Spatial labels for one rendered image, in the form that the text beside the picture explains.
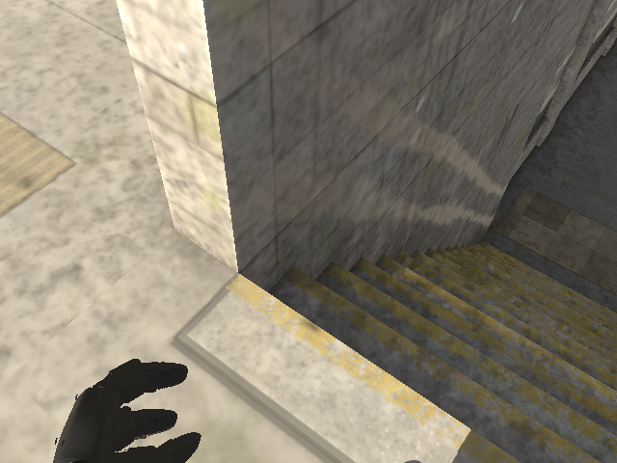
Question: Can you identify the left robot hand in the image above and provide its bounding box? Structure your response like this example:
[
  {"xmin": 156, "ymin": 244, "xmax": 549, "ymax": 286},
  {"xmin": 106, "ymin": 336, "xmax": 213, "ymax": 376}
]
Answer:
[{"xmin": 53, "ymin": 359, "xmax": 201, "ymax": 463}]

